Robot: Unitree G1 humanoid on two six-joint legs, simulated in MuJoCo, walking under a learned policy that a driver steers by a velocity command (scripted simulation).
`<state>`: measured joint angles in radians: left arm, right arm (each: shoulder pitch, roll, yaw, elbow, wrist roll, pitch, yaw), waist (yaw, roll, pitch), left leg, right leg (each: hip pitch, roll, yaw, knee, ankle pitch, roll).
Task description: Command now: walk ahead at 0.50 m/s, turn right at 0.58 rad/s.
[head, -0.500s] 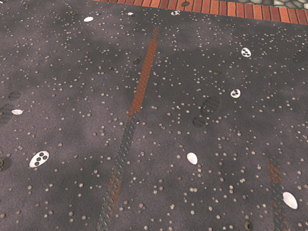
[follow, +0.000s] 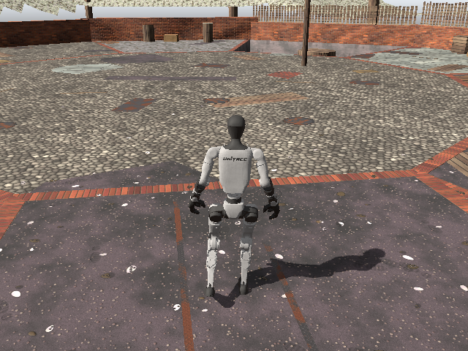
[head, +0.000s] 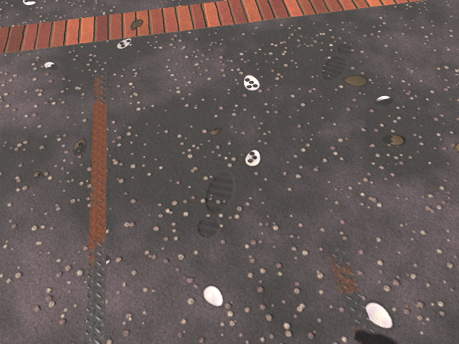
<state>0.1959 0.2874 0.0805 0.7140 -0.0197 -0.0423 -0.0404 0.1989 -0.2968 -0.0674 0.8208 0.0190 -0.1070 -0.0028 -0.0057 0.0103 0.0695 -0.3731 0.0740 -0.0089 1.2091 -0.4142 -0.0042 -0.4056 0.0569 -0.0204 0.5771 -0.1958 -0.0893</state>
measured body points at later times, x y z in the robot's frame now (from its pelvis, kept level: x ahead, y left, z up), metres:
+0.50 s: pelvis +0.29 +0.03 +0.00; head +0.31 +0.03 +0.45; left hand +0.43 +0.29 -0.11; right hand +0.37 -0.26 -0.09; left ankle +0.37 +0.12 -0.73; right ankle +0.15 -0.06 -0.64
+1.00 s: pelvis +0.53 -0.05 +0.01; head +0.54 -0.07 +0.46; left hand +0.67 +0.21 -0.08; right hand +0.61 -0.34 -0.10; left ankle +0.51 +0.09 -0.64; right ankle +0.53 -0.16 -0.73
